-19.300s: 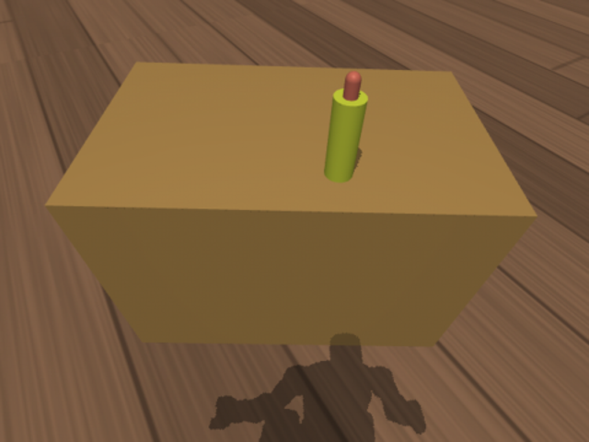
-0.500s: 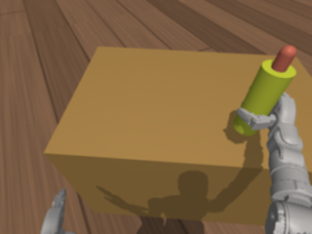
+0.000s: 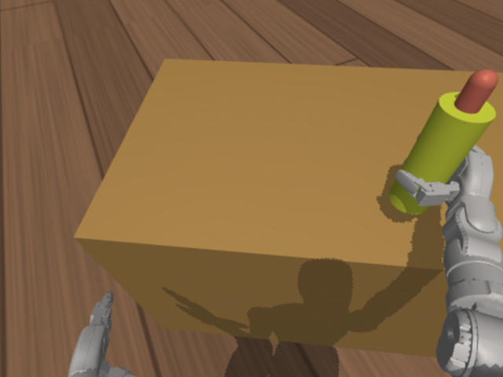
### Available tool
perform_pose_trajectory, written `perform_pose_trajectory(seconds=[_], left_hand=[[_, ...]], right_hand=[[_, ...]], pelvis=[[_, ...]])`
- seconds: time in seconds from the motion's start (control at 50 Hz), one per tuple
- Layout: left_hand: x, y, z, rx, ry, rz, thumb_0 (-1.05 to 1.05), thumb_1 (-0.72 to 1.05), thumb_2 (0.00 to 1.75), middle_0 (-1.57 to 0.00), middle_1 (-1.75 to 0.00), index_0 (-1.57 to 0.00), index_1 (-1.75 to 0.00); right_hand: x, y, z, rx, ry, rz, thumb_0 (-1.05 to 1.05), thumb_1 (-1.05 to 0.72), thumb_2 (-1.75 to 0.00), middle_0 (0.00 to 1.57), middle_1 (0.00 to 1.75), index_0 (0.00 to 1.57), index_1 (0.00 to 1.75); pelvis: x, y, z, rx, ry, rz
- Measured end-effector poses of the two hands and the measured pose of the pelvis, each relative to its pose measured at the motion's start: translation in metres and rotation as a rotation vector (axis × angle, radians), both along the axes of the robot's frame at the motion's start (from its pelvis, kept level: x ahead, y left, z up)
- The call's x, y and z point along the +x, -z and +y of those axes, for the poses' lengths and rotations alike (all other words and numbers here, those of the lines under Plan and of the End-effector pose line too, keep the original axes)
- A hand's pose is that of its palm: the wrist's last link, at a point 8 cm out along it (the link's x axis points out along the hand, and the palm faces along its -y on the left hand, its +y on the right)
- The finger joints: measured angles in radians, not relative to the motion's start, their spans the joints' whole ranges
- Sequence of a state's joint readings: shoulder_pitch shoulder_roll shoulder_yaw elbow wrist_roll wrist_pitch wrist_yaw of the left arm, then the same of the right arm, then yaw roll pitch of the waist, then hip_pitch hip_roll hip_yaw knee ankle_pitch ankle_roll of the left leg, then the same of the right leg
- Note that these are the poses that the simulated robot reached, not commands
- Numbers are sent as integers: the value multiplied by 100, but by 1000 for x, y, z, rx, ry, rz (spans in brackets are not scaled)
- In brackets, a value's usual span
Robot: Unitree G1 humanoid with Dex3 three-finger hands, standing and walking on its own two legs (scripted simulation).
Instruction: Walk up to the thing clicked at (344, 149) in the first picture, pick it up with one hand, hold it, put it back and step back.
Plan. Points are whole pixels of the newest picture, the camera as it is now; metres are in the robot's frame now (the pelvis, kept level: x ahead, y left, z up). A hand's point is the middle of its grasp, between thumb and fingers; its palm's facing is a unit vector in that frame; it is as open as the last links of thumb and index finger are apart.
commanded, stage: lower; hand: right
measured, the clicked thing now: (440, 148) +0.44 -0.23 +0.14
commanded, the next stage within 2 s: loosen in 0.90 s
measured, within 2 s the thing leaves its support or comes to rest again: rests again in 0.74 s
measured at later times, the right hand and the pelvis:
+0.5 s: hand (416, 184) +0.45 -0.24 +0.05, palm faces +0.21 +0.98 +0.02, open 9.7 cm; pelvis +0.00 +0.00 -0.03, yaw +0 degrees
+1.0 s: hand (410, 192) +0.45 -0.24 +0.02, palm faces +0.23 +0.97 +0.02, open 9.6 cm; pelvis -0.01 +0.00 -0.04, yaw +0 degrees
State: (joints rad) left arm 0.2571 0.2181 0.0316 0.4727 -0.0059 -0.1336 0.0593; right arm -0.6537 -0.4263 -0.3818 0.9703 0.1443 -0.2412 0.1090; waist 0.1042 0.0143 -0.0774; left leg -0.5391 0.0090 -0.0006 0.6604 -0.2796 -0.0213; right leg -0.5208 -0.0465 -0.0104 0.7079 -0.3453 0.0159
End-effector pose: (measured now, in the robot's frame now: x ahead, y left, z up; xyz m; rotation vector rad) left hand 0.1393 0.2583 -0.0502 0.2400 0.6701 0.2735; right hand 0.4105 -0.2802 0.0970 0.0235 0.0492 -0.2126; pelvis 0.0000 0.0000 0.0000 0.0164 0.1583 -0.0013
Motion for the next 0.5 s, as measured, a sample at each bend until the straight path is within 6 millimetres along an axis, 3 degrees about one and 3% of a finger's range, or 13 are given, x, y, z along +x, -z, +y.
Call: perform_pose_trajectory(seconds=[0.18, 0.5], left_hand=[[-4, 2, 8, 41, -8, 12, -1, -55, 8, -6, -5, -5, -5], [-5, 5, -4, 45, 29, -11, -1, -55, 8, -6, -5, -5, -5]], right_hand=[[2, 26, -3, -1, 3, -6, -1, 39, -112, 75, 110, 76, 109], [9, 50, -6, 1, 1, -12, -1, 39, -112, 75, 110, 75, 109]], pelvis=[[-3, 10, -1, 3, 1, 39], [-5, 26, -5, 10, 0, 95]])
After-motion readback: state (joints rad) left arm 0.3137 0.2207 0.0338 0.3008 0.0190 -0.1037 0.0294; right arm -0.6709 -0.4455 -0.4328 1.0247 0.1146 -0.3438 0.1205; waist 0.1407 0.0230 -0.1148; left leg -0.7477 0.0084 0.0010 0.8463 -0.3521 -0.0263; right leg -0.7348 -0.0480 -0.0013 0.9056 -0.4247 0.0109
